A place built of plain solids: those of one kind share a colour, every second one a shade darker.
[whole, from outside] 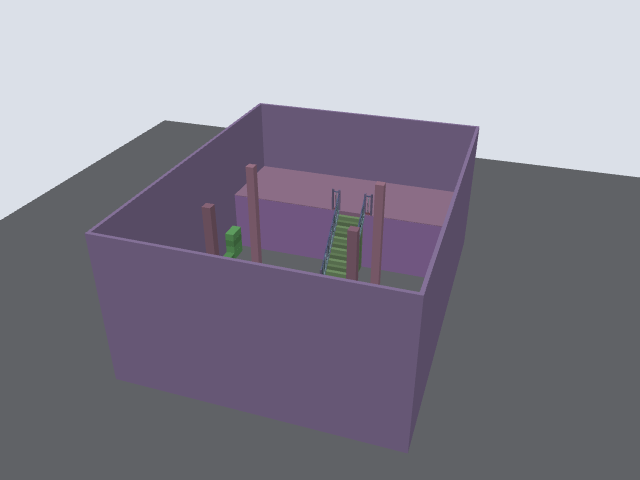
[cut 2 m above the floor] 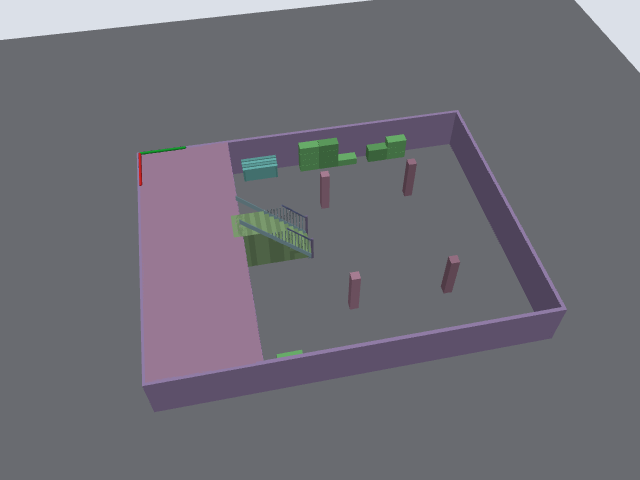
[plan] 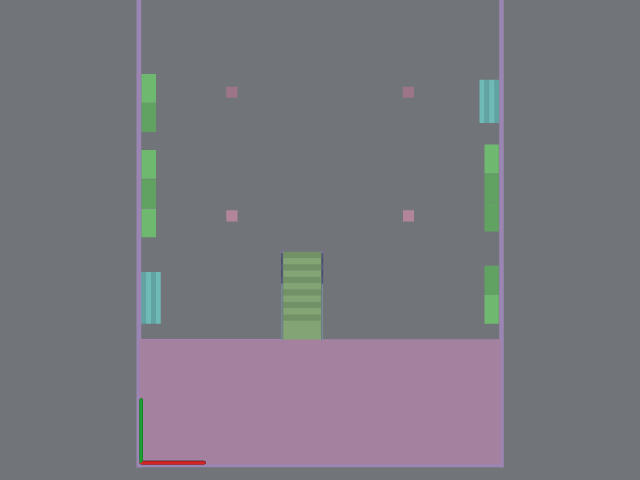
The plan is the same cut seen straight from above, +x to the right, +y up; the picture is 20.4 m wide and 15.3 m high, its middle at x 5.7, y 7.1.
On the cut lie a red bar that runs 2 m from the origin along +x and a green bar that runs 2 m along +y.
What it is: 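An aisled barn 11.4 x 14.9 m, 6.6 m high; a nave 5.6 m broad between two rows of posts 0.36 m square, 3.9 m apart, aisles 2.9 m broad; at the rear a loft 3.9 m deep at 3.00 m over closed bays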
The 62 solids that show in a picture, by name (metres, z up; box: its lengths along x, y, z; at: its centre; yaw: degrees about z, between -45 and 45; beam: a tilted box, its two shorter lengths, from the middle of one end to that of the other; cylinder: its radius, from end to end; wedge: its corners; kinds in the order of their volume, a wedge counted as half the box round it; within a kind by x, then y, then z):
{
 "loft_1": {"box": [11.51, 3.98, 3.05], "at": [5.71, 1.94, 1.48]},
 "wall_1": {"box": [0.15, 15.2, 6.67], "at": [-0.07, 7.45, 3.29]},
 "wall_2": {"box": [11.71, 0.15, 6.67], "at": [5.71, -0.07, 3.29]},
 "wall_3": {"box": [11.71, 0.15, 6.67], "at": [5.71, 14.97, 3.29]},
 "wall_4": {"box": [0.15, 15.2, 6.67], "at": [11.48, 7.45, 3.29]},
 "stair_1": {"box": [1.2, 0.56, 2.85], "at": [5.13, 3.85, 1.38]},
 "stair_2": {"box": [1.2, 0.56, 2.65], "at": [5.13, 4.05, 1.27]},
 "stair_3": {"box": [1.2, 0.56, 2.45], "at": [5.13, 4.25, 1.18]},
 "stair_4": {"box": [1.2, 0.56, 2.25], "at": [5.13, 4.45, 1.07]},
 "stair_5": {"box": [1.2, 0.56, 2.05], "at": [5.13, 4.65, 0.97]},
 "stair_6": {"box": [1.2, 0.56, 1.85], "at": [5.13, 4.85, 0.88]},
 "stair_7": {"box": [1.2, 0.56, 1.65], "at": [5.13, 5.05, 0.78]},
 "stair_8": {"box": [1.2, 0.56, 1.45], "at": [5.13, 5.25, 0.68]},
 "stair_9": {"box": [1.2, 0.56, 1.25], "at": [5.13, 5.45, 0.57]},
 "stair_10": {"box": [1.2, 0.56, 1.05], "at": [5.13, 5.65, 0.47]},
 "stair_11": {"box": [1.2, 0.56, 0.85], "at": [5.13, 5.85, 0.38]},
 "stair_12": {"box": [1.2, 0.56, 0.65], "at": [5.13, 6.05, 0.28]},
 "stair_13": {"box": [1.2, 0.56, 0.45], "at": [5.13, 6.25, 0.17]},
 "stair_14": {"box": [1.2, 0.56, 0.25], "at": [5.13, 6.45, 0.07]},
 "bales_1": {"box": [0.46, 0.92, 0.41], "at": [0.24, 7.65, 0.15]},
 "bales_2": {"box": [0.46, 0.92, 0.36], "at": [0.24, 7.65, 0.54]},
 "bales_3": {"box": [0.46, 0.92, 0.36], "at": [0.24, 7.65, 0.9]},
 "bales_4": {"box": [0.46, 0.92, 0.36], "at": [0.24, 7.65, 1.26]},
 "bales_5": {"box": [0.46, 0.92, 0.41], "at": [0.24, 8.58, 0.15]},
 "bales_6": {"box": [0.46, 0.92, 0.36], "at": [0.24, 8.58, 0.54]},
 "bales_7": {"box": [0.46, 0.92, 0.36], "at": [0.24, 8.58, 0.9]},
 "bales_8": {"box": [0.46, 0.92, 0.36], "at": [0.24, 8.58, 1.26]},
 "bales_9": {"box": [0.46, 0.92, 0.41], "at": [0.24, 9.51, 0.15]},
 "bales_10": {"box": [0.46, 0.92, 0.41], "at": [0.24, 11.0, 0.15]},
 "bales_11": {"box": [0.46, 0.92, 0.36], "at": [0.24, 11.0, 0.54]},
 "bales_12": {"box": [0.46, 0.92, 0.41], "at": [0.24, 11.93, 0.15]},
 "bales_13": {"box": [0.46, 0.92, 0.36], "at": [0.24, 11.93, 0.54]},
 "bales_14": {"box": [0.46, 0.92, 0.36], "at": [0.24, 11.93, 0.9]},
 "bales_15": {"box": [0.46, 0.92, 0.41], "at": [11.17, 4.89, 0.15]},
 "bales_16": {"box": [0.46, 0.92, 0.36], "at": [11.17, 4.89, 0.54]},
 "bales_17": {"box": [0.46, 0.92, 0.36], "at": [11.17, 4.89, 0.9]},
 "bales_18": {"box": [0.46, 0.92, 0.36], "at": [11.17, 4.89, 1.26]},
 "bales_19": {"box": [0.46, 0.92, 0.41], "at": [11.17, 5.82, 0.15]},
 "bales_20": {"box": [0.46, 0.92, 0.36], "at": [11.17, 7.83, 0.54]},
 "bales_21": {"box": [0.46, 0.92, 0.36], "at": [11.17, 8.76, 0.9]},
 "bales_22": {"box": [0.46, 0.92, 0.41], "at": [11.17, 9.69, 0.15]},
 "post_1": {"box": [0.36, 0.36, 6.67], "at": [2.89, 7.87, 3.29]},
 "post_2": {"box": [0.36, 0.36, 6.67], "at": [2.89, 11.81, 3.29]},
 "post_3": {"box": [0.36, 0.36, 6.67], "at": [8.52, 7.87, 3.29]},
 "post_4": {"box": [0.36, 0.36, 6.67], "at": [8.52, 11.81, 3.29]},
 "bin_1": {"box": [0.16, 1.65, 0.18], "at": [0.08, 5.25, 0.78]},
 "bin_2": {"box": [0.16, 1.65, 0.15], "at": [0.24, 5.25, 0.76]},
 "bin_3": {"box": [0.6, 1.61, 0.74], "at": [0.3, 5.25, 0.32]},
 "bin_4": {"box": [0.16, 1.65, 0.11], "at": [0.39, 5.25, 0.74]},
 "bin_5": {"box": [0.16, 1.65, 0.07], "at": [0.55, 5.25, 0.72]},
 "bin_6": {"box": [0.16, 1.38, 0.07], "at": [10.86, 11.52, 0.72]},
 "bin_7": {"box": [0.16, 1.38, 0.11], "at": [11.02, 11.52, 0.74]},
 "bin_8": {"box": [0.16, 1.38, 0.15], "at": [11.17, 11.52, 0.76]},
 "bin_9": {"box": [0.16, 1.38, 0.18], "at": [11.33, 11.52, 0.78]},
 "face_1": {"box": [4.53, 0.012, 3.02], "at": [2.27, 3.94, 1.46]},
 "face_2": {"box": [5.68, 0.012, 3.02], "at": [8.57, 3.94, 1.46]},
 "stair_guard_string_1": {"wedge": [[4.46, 3.88, 2.83], [4.46, 3.88, 3.08], [4.46, 6.73, -0.02], [4.46, 6.73, 0.23], [4.5, 3.88, 2.83], [4.5, 3.88, 3.08], [4.5, 6.73, -0.02], [4.5, 6.73, 0.23]]},
 "stair_guard_string_2": {"wedge": [[5.76, 3.88, 2.83], [5.76, 3.88, 3.08], [5.76, 6.73, -0.02], [5.76, 6.73, 0.23], [5.8, 3.88, 2.83], [5.8, 3.88, 3.08], [5.8, 6.73, -0.02], [5.8, 6.73, 0.23]]},
 "stair_guard_newel_1": {"box": [0.09, 0.09, 1.15], "at": [4.16, 3.88, 3.52]},
 "stair_guard_newel_2": {"box": [0.09, 0.09, 1.3], "at": [4.48, 6.73, 0.6]},
 "stair_guard_newel_3": {"box": [0.09, 0.09, 1.3], "at": [5.78, 6.73, 0.6]},
 "stair_guard_newel_4": {"box": [0.09, 0.09, 1.15], "at": [6.1, 3.88, 3.52]}
}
